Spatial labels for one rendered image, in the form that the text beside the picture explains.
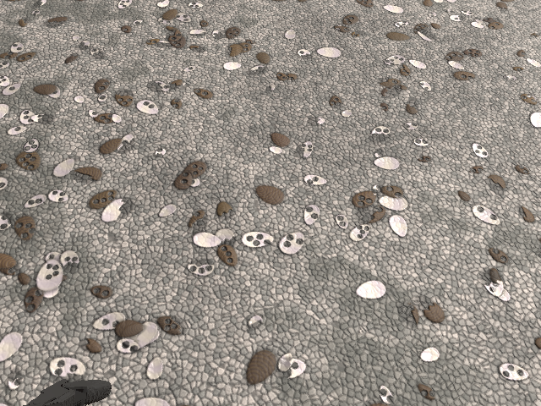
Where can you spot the robot left hand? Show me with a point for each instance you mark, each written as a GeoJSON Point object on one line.
{"type": "Point", "coordinates": [76, 393]}

